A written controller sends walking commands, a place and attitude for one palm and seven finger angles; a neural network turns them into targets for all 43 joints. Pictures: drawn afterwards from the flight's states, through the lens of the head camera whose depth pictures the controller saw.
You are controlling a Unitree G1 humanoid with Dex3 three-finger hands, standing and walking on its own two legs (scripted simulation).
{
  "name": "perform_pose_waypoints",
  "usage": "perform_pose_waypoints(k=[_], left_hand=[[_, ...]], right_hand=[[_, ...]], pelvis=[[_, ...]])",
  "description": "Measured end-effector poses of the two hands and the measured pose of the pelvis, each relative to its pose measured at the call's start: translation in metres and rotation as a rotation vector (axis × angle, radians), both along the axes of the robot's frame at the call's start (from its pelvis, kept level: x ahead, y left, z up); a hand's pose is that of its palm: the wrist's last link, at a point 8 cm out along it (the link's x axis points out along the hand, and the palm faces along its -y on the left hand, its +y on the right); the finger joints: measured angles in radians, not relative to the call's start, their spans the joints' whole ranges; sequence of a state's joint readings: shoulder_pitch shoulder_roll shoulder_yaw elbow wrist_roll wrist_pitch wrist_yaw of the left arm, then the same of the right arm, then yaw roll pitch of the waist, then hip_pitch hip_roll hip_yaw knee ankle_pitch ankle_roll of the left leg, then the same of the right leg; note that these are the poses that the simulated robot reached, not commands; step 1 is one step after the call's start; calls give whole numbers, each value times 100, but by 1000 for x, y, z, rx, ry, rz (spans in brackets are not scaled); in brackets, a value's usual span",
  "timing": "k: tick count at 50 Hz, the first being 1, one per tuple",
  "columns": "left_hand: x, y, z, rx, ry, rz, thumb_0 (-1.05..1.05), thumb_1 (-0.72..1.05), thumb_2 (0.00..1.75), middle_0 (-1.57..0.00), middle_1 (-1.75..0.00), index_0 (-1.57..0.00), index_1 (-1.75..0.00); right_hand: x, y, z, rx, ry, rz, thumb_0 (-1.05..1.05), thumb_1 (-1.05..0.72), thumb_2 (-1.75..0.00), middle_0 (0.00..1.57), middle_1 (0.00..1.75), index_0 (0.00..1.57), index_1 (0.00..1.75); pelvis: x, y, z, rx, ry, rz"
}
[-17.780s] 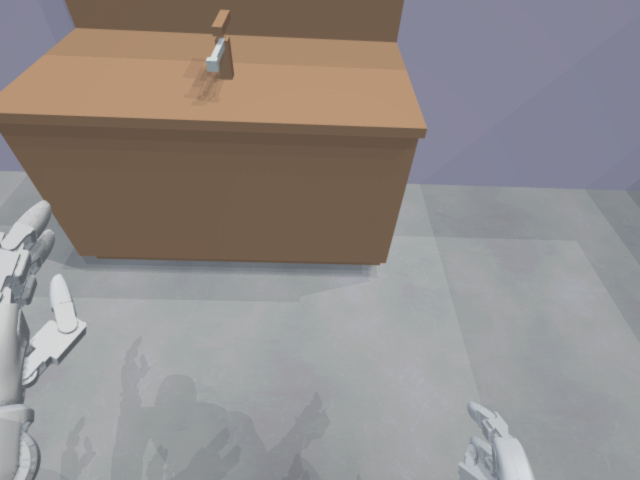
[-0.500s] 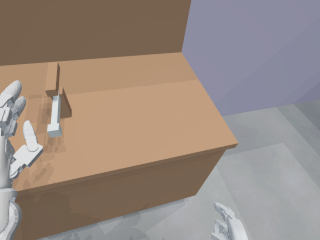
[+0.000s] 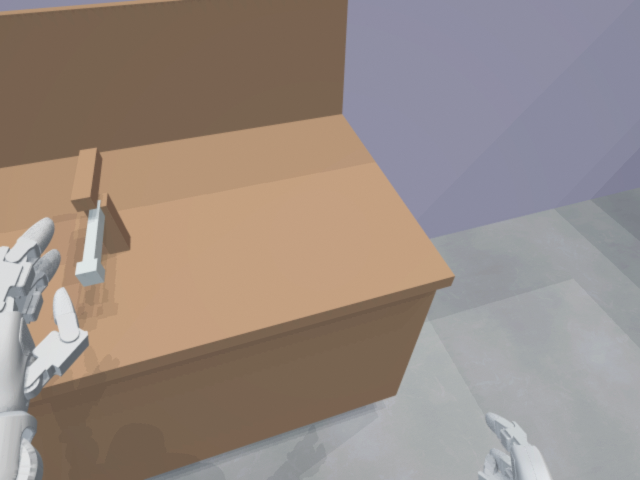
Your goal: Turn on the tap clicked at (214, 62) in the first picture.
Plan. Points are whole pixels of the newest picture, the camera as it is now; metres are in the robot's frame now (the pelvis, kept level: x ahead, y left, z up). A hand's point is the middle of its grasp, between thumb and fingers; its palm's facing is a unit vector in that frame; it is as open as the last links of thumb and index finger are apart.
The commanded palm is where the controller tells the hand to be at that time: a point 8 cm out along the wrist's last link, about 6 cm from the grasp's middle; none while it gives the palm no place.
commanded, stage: come to a stop and stand still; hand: left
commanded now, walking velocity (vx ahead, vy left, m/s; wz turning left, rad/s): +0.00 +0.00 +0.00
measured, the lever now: (90, 272) +0.37 +0.37 +0.03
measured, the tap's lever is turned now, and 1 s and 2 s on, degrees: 0 0 0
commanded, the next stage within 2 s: look again from close up in 0.34 s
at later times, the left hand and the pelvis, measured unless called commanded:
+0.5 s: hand (44, 308) +0.23 +0.28 +0.17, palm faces +0.43 -0.78 -0.45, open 7.5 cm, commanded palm +0.15 +0.28 +0.17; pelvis +0.00 +0.00 +0.00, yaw +0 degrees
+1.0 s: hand out of the picture +0.21 +0.34 +0.17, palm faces +0.43 -0.86 -0.28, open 7.5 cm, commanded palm +0.15 +0.36 +0.17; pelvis -0.02 +0.08 +0.00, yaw -1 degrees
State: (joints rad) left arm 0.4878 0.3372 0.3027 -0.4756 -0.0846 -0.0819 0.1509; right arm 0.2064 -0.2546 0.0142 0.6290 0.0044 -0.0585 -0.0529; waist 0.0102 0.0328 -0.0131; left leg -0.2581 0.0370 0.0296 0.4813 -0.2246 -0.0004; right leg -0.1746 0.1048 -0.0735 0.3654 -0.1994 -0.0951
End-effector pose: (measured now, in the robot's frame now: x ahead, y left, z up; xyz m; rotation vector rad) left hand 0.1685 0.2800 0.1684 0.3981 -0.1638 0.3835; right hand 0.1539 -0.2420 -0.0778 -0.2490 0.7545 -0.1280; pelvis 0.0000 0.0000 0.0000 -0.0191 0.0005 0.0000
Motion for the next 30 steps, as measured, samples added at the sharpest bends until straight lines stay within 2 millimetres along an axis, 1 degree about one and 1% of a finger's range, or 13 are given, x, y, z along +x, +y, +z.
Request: perform_pose_waypoints(k=[4,8,13,22,23,25,27,28,30], left_hand=[[7,-4,0,4,0,7,2,89,90,-21,-31,-21,-30],[11,-7,5,24,-5,-3,2,89,90,-21,-31,-21,-30],[10,-8,8,45,3,-17,2,89,90,-21,-31,-21,-30],[3,5,-3,8,37,10,2,89,90,-21,-31,-21,-30],[6,12,3,63,29,6,2,89,90,-22,-31,-21,-30],[17,35,19,151,-58,18,2,88,90,-22,-31,-21,-30],[23,55,26,150,-122,57,2,88,90,-22,-31,-21,-30],[25,59,25,131,-135,65,2,88,90,-22,-31,-21,-30],[26,54,20,90,-135,36,2,89,90,-21,-31,-20,-30]], right_hand=[[0,-6,-2,4,6,-12,1,-90,-90,20,30,20,30],[2,-4,-3,18,6,-11,1,-90,-90,20,30,20,30],[9,3,-3,37,-2,0,1,-90,-90,20,30,20,30],[19,20,3,37,-16,33,1,-90,-90,20,30,20,30],[18,22,4,29,-20,45,1,-90,-90,20,30,20,30],[16,27,5,17,-14,76,1,-90,-90,20,30,20,30],[14,31,8,22,-19,84,1,-90,-90,20,30,20,30],[12,32,9,29,-32,81,1,-90,-90,20,30,21,30],[9,35,12,39,-63,69,1,-90,-90,20,30,21,30]], pelvis=[[2,-5,0,1,-1,6],[5,-8,1,6,0,3],[6,-8,1,9,0,-1],[5,1,2,4,-1,2],[3,2,3,0,-1,5],[-4,2,2,-2,5,6],[-10,5,2,-1,3,-7],[-12,9,1,1,0,-15],[-15,19,1,2,-4,-26]])
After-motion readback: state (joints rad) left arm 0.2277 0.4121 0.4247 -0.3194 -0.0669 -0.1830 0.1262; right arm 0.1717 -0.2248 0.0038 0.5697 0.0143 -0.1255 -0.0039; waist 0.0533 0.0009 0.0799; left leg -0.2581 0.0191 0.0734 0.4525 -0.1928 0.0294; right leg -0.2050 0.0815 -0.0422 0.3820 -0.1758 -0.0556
